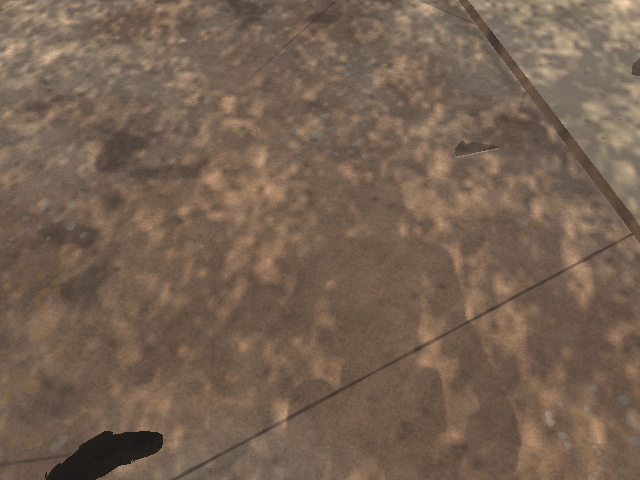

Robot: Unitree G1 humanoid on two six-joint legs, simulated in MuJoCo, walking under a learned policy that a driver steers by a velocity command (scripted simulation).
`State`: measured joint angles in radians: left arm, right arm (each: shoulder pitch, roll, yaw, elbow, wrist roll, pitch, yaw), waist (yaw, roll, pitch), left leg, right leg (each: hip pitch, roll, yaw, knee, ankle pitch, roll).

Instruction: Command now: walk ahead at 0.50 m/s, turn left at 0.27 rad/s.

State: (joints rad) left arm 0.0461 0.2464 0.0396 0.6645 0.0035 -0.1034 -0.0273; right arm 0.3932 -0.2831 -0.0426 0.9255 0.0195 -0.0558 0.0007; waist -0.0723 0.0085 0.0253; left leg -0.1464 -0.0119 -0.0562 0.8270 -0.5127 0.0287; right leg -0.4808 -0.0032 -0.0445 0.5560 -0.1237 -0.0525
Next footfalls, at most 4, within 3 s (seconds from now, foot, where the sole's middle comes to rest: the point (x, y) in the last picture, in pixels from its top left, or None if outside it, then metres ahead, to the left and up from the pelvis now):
0.48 left None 0.39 0.18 -0.76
1.00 right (266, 350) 0.74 0.11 -0.76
1.50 left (155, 284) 0.95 0.38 -0.76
1.98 right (260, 196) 1.22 0.12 -0.76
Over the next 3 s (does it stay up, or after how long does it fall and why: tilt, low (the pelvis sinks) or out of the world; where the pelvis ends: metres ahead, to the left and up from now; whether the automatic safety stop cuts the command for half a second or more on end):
stays up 1.62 0.32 0.01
